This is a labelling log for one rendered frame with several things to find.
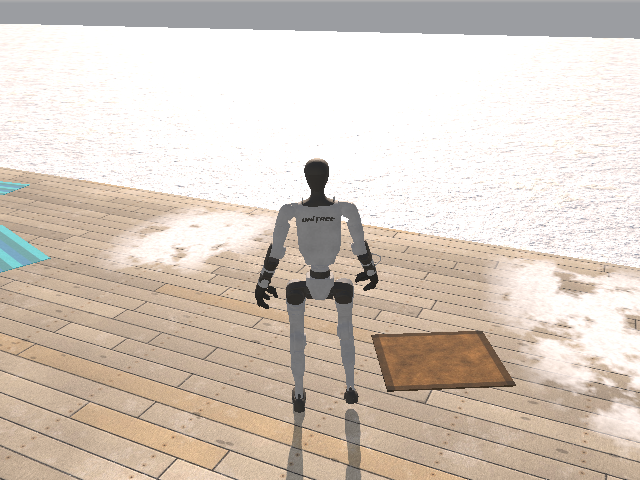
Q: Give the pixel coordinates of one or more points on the robot right forearm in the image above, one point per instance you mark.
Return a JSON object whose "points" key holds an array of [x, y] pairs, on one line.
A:
{"points": [[367, 261]]}

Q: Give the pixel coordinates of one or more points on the right robot upper arm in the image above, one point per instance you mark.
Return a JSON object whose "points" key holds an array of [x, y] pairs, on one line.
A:
{"points": [[350, 211]]}

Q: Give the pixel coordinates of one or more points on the right robot hand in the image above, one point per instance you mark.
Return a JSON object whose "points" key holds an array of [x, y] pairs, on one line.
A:
{"points": [[363, 276]]}

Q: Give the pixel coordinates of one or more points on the left robot upper arm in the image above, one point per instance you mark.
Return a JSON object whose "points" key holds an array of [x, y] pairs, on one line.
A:
{"points": [[286, 212]]}

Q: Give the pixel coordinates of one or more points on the robot right foot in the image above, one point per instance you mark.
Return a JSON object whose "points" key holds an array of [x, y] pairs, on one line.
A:
{"points": [[351, 396]]}

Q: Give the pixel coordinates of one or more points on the left robot hand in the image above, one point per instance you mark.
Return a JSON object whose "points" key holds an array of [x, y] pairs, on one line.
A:
{"points": [[260, 294]]}

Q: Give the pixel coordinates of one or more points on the robot left forearm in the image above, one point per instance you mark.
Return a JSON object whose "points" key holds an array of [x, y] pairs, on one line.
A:
{"points": [[268, 269]]}

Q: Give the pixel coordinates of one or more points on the robot head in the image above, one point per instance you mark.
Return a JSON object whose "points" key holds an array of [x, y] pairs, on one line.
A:
{"points": [[317, 172]]}

